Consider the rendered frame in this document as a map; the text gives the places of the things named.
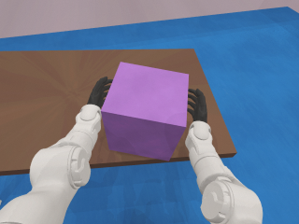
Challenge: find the left robot hand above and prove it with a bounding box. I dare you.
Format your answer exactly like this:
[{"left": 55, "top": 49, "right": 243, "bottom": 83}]
[{"left": 87, "top": 77, "right": 113, "bottom": 109}]

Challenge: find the left robot forearm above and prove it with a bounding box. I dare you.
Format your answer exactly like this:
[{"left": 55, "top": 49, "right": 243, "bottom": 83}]
[{"left": 29, "top": 104, "right": 102, "bottom": 186}]

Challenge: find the right robot forearm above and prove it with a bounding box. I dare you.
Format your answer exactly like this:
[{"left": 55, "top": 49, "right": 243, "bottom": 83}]
[{"left": 185, "top": 120, "right": 247, "bottom": 195}]

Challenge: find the robot right upper arm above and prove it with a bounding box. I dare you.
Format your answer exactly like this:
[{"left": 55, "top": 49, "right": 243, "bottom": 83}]
[{"left": 200, "top": 180, "right": 263, "bottom": 224}]

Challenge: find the robot left upper arm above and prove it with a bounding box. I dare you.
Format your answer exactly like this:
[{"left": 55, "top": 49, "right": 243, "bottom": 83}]
[{"left": 0, "top": 146, "right": 91, "bottom": 224}]

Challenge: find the carton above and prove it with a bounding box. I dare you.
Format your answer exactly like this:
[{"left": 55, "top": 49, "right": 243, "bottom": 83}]
[{"left": 101, "top": 62, "right": 189, "bottom": 161}]

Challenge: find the right robot hand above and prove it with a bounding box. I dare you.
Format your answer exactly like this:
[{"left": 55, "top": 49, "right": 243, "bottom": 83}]
[{"left": 187, "top": 89, "right": 207, "bottom": 123}]

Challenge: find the table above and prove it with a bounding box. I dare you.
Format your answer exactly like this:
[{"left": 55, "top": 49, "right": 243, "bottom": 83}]
[{"left": 0, "top": 49, "right": 237, "bottom": 205}]

